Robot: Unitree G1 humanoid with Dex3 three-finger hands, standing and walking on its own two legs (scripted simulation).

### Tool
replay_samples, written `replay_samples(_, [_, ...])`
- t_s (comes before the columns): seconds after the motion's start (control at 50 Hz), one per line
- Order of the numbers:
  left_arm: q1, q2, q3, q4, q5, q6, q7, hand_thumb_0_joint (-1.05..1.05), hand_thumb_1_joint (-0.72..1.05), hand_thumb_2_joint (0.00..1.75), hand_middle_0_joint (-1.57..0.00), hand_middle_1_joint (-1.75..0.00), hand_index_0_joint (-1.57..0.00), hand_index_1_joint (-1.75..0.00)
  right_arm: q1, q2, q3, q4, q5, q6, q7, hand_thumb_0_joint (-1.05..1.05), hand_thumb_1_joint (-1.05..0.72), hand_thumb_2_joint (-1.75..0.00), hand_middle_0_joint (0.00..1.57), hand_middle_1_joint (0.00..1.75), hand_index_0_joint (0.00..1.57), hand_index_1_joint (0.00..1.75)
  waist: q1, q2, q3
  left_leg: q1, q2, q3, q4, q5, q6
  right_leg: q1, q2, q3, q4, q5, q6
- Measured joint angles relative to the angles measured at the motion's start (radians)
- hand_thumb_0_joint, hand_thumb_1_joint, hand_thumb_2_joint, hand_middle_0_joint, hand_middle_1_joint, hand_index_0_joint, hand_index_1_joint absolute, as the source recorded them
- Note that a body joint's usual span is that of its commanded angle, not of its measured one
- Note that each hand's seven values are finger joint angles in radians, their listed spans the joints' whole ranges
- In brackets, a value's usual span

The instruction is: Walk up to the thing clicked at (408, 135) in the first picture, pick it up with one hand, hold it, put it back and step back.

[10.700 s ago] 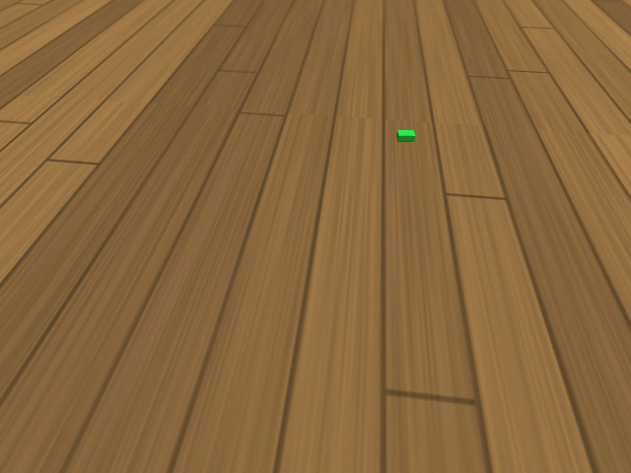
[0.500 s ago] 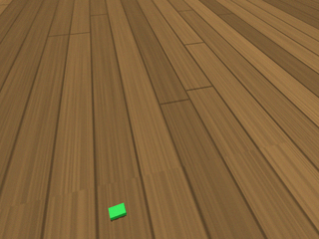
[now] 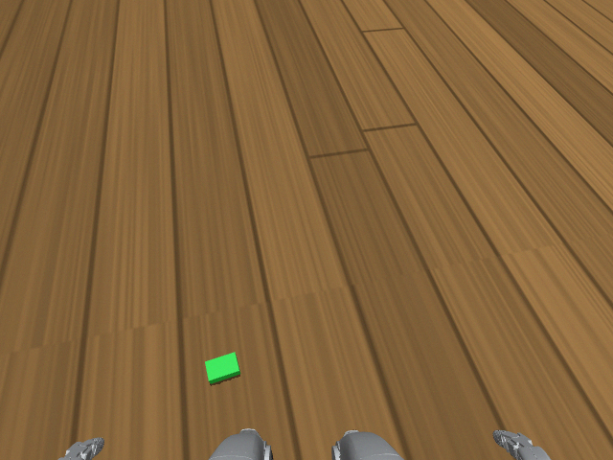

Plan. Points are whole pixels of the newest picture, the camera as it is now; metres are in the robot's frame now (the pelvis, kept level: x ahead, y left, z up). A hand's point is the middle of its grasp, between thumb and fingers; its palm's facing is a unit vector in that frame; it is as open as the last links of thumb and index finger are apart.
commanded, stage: walk up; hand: left
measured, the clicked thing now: (222, 367) +0.43 +0.24 -0.73
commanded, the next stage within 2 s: stand in 1.30 s
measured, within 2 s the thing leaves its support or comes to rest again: neither
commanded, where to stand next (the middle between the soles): +0.06 +0.01 m, yaw -2 degrees
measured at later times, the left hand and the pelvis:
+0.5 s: hand out of the picture +0.04 +0.28 -0.13, palm faces -0.07 -0.92 -0.39, open 7.4 cm; pelvis -0.01 +0.00 +0.01, yaw -3 degrees
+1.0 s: hand out of the picture +0.11 +0.24 -0.13, palm faces -0.03 -0.94 -0.35, open 7.4 cm; pelvis +0.00 -0.01 +0.02, yaw -1 degrees
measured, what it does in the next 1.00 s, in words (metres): steps on the spot: right foot, then right foot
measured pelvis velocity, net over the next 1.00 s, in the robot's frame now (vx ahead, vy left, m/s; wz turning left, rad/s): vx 0.00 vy -0.01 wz -0.01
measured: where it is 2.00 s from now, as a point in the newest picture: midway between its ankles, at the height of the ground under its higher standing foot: outside the picture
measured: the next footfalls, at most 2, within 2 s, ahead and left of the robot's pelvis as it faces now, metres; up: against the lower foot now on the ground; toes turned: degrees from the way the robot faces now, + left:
right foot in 0.16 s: -0.02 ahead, -0.12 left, +0.00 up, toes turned -2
right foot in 0.62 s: +0.06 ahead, -0.14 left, +0.00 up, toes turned -4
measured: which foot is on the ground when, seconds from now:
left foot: down 0.00-1.00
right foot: up 0.00-0.14, down 0.16-0.42, up 0.44-0.60, down 0.62-1.00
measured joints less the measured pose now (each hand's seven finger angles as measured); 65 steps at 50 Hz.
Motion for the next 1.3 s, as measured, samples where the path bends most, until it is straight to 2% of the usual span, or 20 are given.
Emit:
replay_samples(0.06, [-0.003, 0.004, 0.006, 0.009, 0.004, -0.004, -0.005, 0.00, 0.91, 0.89, -0.20, -0.30, -0.20, -0.30, -0.013, 0.005, 0.004, -0.016, -0.008, -0.003, -0.003, 0.01, -0.90, -0.90, 0.21, 0.30, 0.21, 0.30, -0.006, 0.000, -0.013, -0.019, 0.014, 0.014, -0.017, 0.023, 0.004, -0.007, 0.009, 0.015, 0.082, -0.009, -0.003])
replay_samples(0.14, [0.048, 0.005, 0.014, 0.042, 0.024, -0.027, -0.025, 0.00, 0.91, 0.89, -0.20, -0.30, -0.20, -0.30, -0.010, -0.003, 0.001, -0.029, -0.029, -0.006, 0.012, 0.01, -0.90, -0.90, 0.21, 0.30, 0.21, 0.30, -0.016, 0.012, -0.058, -0.044, 0.034, 0.040, -0.017, 0.030, 0.006, 0.112, -0.028, -0.023, -0.173, -0.046, 0.009])
replay_samples(0.16, [0.065, 0.004, 0.017, 0.054, 0.030, -0.034, -0.026, 0.00, 0.91, 0.89, -0.20, -0.30, -0.20, -0.30, -0.004, -0.008, 0.000, -0.030, -0.031, -0.003, 0.017, 0.01, -0.90, -0.90, 0.21, 0.30, 0.21, 0.30, -0.017, 0.018, -0.071, -0.051, 0.041, 0.044, -0.010, 0.028, 0.003, 0.154, -0.031, -0.036, -0.271, -0.001, 0.008])
replay_samples(0.2, [0.090, -0.015, 0.022, 0.082, 0.048, -0.046, -0.025, 0.00, 0.91, 0.89, -0.20, -0.30, -0.20, -0.30, 0.013, -0.023, -0.008, -0.018, -0.029, 0.005, 0.018, 0.01, -0.90, -0.90, 0.21, 0.30, 0.21, 0.30, -0.027, 0.066, -0.077, -0.053, 0.060, 0.009, 0.017, -0.016, -0.006, 0.194, -0.005, -0.062, -0.350, 0.134, 0.008])
replay_samples(0.24, [0.135, -0.018, 0.021, 0.090, 0.062, -0.052, -0.027, 0.00, 0.91, 0.89, -0.20, -0.30, -0.20, -0.30, 0.045, -0.023, -0.009, 0.014, -0.024, 0.015, 0.018, 0.01, -0.90, -0.90, 0.21, 0.30, 0.21, 0.30, -0.007, 0.059, -0.111, -0.053, 0.027, -0.025, 0.054, -0.115, -0.018, 0.199, -0.013, -0.048, -0.363, 0.140, -0.004])
replay_samples(0.28, [0.165, -0.025, 0.018, 0.103, 0.062, -0.059, -0.025, 0.00, 0.90, 0.89, -0.20, -0.30, -0.20, -0.30, 0.071, -0.031, -0.010, 0.045, -0.015, 0.010, 0.023, 0.01, -0.90, -0.90, 0.21, 0.30, 0.21, 0.30, 0.005, 0.059, -0.124, -0.035, 0.008, -0.053, 0.070, -0.121, -0.025, 0.221, -0.023, -0.038, -0.398, 0.159, 0.002])
replay_samples(0.32, [0.184, -0.027, 0.014, 0.114, 0.060, -0.063, -0.028, 0.01, 0.90, 0.89, -0.20, -0.30, -0.20, -0.30, 0.096, -0.039, -0.011, 0.069, -0.010, -0.002, 0.027, 0.01, -0.90, -0.90, 0.21, 0.30, 0.21, 0.30, 0.002, 0.061, -0.134, -0.003, 0.013, -0.048, 0.034, -0.107, -0.027, 0.241, -0.033, -0.043, -0.428, 0.172, 0.014])
replay_samples(0.38, [0.190, -0.018, 0.012, 0.112, 0.054, -0.060, -0.040, 0.01, 0.90, 0.89, -0.20, -0.30, -0.20, -0.30, 0.132, -0.042, -0.012, 0.097, -0.010, -0.024, 0.031, 0.01, -0.90, -0.90, 0.21, 0.30, 0.21, 0.30, -0.006, 0.048, -0.142, 0.078, 0.013, -0.023, -0.088, -0.054, -0.025, 0.247, -0.058, -0.058, -0.418, 0.155, 0.026])
replay_samples(0.42, [0.180, -0.006, 0.012, 0.104, 0.046, -0.054, -0.043, 0.01, 0.90, 0.89, -0.20, -0.30, -0.20, -0.30, 0.139, -0.032, -0.013, 0.109, -0.014, -0.039, 0.028, 0.01, -0.90, -0.90, 0.21, 0.30, 0.21, 0.30, -0.002, 0.013, -0.129, 0.100, -0.013, -0.005, -0.119, 0.014, -0.026, 0.237, -0.088, -0.047, -0.373, 0.129, 0.031])
replay_samples(0.5, [0.154, 0.007, 0.015, 0.101, 0.040, -0.042, -0.040, 0.01, 0.90, 0.89, -0.20, -0.30, -0.20, -0.30, 0.153, -0.022, -0.014, 0.081, -0.016, -0.065, 0.031, 0.01, -0.90, -0.90, 0.21, 0.30, 0.21, 0.30, -0.013, -0.001, -0.126, 0.093, -0.005, 0.005, -0.102, -0.004, -0.008, 0.137, -0.061, -0.035, -0.181, -0.006, -0.004])
replay_samples(0.54, [0.140, 0.016, 0.018, 0.092, 0.039, -0.045, -0.042, 0.01, 0.90, 0.89, -0.20, -0.30, -0.20, -0.30, 0.160, -0.021, -0.009, 0.066, -0.017, -0.071, 0.028, 0.01, -0.90, -0.90, 0.21, 0.30, 0.21, 0.30, -0.026, -0.002, -0.125, 0.098, 0.006, -0.001, -0.112, -0.001, -0.006, 0.095, -0.058, -0.047, -0.152, -0.017, -0.011])
replay_samples(0.58, [0.129, 0.023, 0.022, 0.085, 0.037, -0.053, -0.046, 0.01, 0.91, 0.89, -0.20, -0.30, -0.20, -0.30, 0.159, -0.026, -0.005, 0.062, -0.017, -0.067, 0.025, 0.01, -0.90, -0.90, 0.21, 0.30, 0.21, 0.30, -0.035, 0.001, -0.126, 0.100, 0.018, -0.006, -0.114, -0.001, -0.016, 0.079, -0.067, -0.059, -0.212, 0.033, -0.011])
replay_samples(0.64, [0.113, 0.026, 0.028, 0.085, 0.039, -0.066, -0.042, 0.01, 0.91, 0.89, -0.20, -0.30, -0.20, -0.30, 0.146, -0.038, 0.002, 0.067, -0.008, -0.039, 0.018, 0.01, -0.90, -0.90, 0.21, 0.30, 0.21, 0.30, -0.041, 0.014, -0.130, 0.076, 0.037, -0.023, -0.056, -0.030, -0.048, 0.106, -0.065, -0.074, -0.364, 0.233, 0.004])
replay_samples(0.66, [0.105, 0.020, 0.027, 0.088, 0.043, -0.067, -0.038, 0.01, 0.91, 0.89, -0.20, -0.30, -0.20, -0.30, 0.139, -0.040, 0.003, 0.073, -0.002, -0.027, 0.015, 0.01, -0.90, -0.90, 0.21, 0.30, 0.21, 0.30, -0.042, 0.026, -0.131, 0.065, 0.039, -0.043, -0.030, -0.055, -0.049, 0.106, -0.057, -0.084, -0.363, 0.256, 0.011])
replay_samples(0.72, [0.081, -0.001, 0.013, 0.096, 0.047, -0.063, -0.034, 0.01, 0.91, 0.89, -0.20, -0.30, -0.20, -0.30, 0.118, -0.043, 0.001, 0.097, 0.009, -0.005, 0.009, 0.01, -0.90, -0.90, 0.21, 0.30, 0.21, 0.30, -0.027, 0.037, -0.137, 0.036, -0.003, -0.088, 0.080, -0.187, -0.037, 0.105, -0.059, -0.086, -0.360, 0.244, 0.010])
replay_samples(0.8, [0.042, -0.031, -0.002, 0.099, 0.046, -0.067, -0.033, 0.01, 0.90, 0.89, -0.20, -0.30, -0.20, -0.30, 0.106, -0.050, 0.002, 0.112, 0.014, -0.013, 0.007, 0.01, -0.90, -0.90, 0.20, 0.30, 0.20, 0.30, -0.021, 0.049, -0.132, 0.050, -0.009, -0.068, 0.105, -0.217, -0.024, 0.117, -0.072, -0.096, -0.393, 0.255, 0.014])
replay_samples(0.86, [0.020, -0.034, -0.010, 0.095, 0.042, -0.071, -0.035, 0.01, 0.90, 0.89, -0.20, -0.30, -0.20, -0.30, 0.100, -0.046, 0.005, 0.126, 0.008, -0.020, 0.010, 0.01, -0.90, -0.90, 0.20, 0.30, 0.20, 0.30, -0.020, 0.044, -0.132, 0.115, 0.006, -0.032, -0.024, -0.171, -0.020, 0.114, -0.084, -0.106, -0.390, 0.249, 0.023])
replay_samples(0.9, [0.005, -0.030, -0.014, 0.098, 0.034, -0.066, -0.034, 0.01, 0.90, 0.89, -0.21, -0.30, -0.20, -0.30, 0.089, -0.035, 0.005, 0.139, -0.003, -0.027, 0.008, 0.01, -0.90, -0.90, 0.20, 0.30, 0.20, 0.30, -0.020, 0.024, -0.125, 0.149, -0.005, -0.023, -0.106, -0.058, -0.028, 0.110, -0.102, -0.103, -0.374, 0.239, 0.033])
replay_samples(1.06, [-0.014, -0.025, -0.028, 0.166, 0.021, -0.067, -0.033, 0.01, 0.90, 0.89, -0.20, -0.30, -0.20, -0.30, 0.037, 0.005, 0.034, 0.175, 0.006, -0.036, 0.019, 0.01, -0.90, -0.90, 0.21, 0.30, 0.21, 0.30, -0.013, 0.015, -0.142, 0.189, 0.008, -0.025, -0.168, -0.046, -0.029, 0.183, -0.087, -0.108, -0.510, 0.301, 0.044])
replay_samples(1.3, [-0.016, -0.020, -0.032, 0.248, 0.027, -0.068, -0.033, 0.01, 0.90, 0.89, -0.20, -0.30, -0.20, -0.30, -0.034, 0.008, 0.034, 0.213, 0.009, -0.032, 0.020, 0.01, -0.90, -0.90, 0.21, 0.30, 0.21, 0.30, 0.005, 0.025, -0.167, 0.250, -0.001, -0.030, -0.277, 0.002, -0.020, 0.255, -0.095, -0.115, -0.632, 0.353, 0.057])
